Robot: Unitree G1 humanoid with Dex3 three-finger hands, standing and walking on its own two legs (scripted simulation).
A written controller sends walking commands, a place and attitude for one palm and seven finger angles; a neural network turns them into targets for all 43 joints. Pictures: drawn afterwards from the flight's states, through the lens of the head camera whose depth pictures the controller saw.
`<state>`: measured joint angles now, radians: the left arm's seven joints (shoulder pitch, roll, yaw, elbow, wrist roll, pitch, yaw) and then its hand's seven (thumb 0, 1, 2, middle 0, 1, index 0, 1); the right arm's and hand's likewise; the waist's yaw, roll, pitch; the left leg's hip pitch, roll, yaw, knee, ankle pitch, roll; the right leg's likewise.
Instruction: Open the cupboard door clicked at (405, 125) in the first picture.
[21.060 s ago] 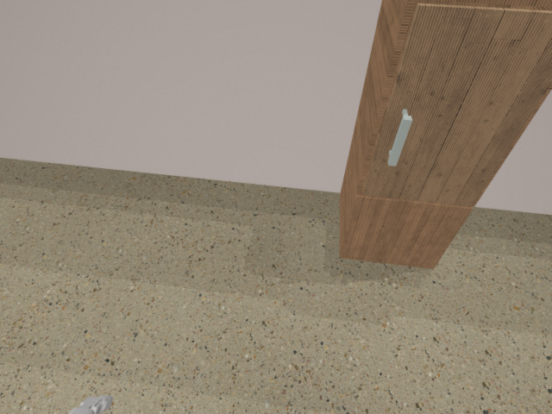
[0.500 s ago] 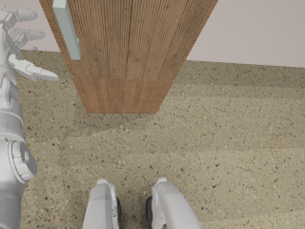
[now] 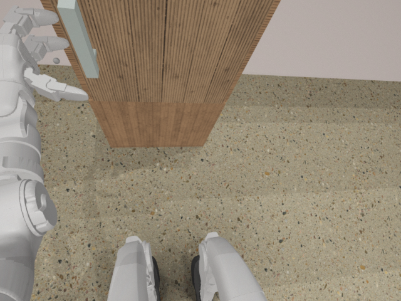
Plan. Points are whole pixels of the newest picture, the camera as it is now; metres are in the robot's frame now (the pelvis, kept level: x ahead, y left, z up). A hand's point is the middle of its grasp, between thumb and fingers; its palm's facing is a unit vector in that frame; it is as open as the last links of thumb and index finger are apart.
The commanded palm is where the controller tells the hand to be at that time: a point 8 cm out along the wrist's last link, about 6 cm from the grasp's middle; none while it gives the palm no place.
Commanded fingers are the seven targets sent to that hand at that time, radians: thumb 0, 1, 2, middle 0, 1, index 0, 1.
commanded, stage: slide the fingers in behind the handle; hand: left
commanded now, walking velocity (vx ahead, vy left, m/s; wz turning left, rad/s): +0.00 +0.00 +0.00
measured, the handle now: (83, 34) +0.58 +0.16 +0.06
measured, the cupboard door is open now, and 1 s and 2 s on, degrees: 0 0 0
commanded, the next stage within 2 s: close the thumb around the handle in 1.28 s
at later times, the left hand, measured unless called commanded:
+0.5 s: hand (69, 66) +0.53 +0.19 +0.04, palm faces +0.01 -1.00 -0.04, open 14.4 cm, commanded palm +0.52 +0.20 +0.05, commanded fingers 0.00 -0.50 0.30 -0.30 -1.20 -0.30 -1.20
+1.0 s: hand (99, 62) +0.53 +0.14 +0.05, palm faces +0.01 -1.00 -0.02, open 13.9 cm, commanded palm +0.51 +0.17 +0.05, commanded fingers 0.00 -0.50 0.30 -0.30 -1.20 -0.30 -1.20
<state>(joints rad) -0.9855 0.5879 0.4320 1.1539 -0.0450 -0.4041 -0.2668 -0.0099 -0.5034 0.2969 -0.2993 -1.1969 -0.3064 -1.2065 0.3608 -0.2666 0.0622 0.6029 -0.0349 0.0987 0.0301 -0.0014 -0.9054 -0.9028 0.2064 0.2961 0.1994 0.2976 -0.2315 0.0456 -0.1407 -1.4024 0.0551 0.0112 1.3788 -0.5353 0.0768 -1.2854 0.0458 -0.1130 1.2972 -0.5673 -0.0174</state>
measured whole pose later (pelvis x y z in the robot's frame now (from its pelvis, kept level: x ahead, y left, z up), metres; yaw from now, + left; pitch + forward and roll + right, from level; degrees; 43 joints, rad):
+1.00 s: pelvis +0.00 -0.01 +0.00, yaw +1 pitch +30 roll -5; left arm -0.97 0.44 0.35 1.20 -0.02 -0.47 -0.11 -0.01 -0.50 0.30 -0.30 -1.20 -0.32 -1.21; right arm 0.35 -0.25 0.05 0.61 -0.05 0.10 0.06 0.00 -0.91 -0.90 0.21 0.30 0.20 0.30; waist -0.22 0.06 -0.16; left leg -1.35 0.05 0.02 1.36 -0.53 0.06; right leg -1.25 0.05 -0.11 1.30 -0.58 -0.04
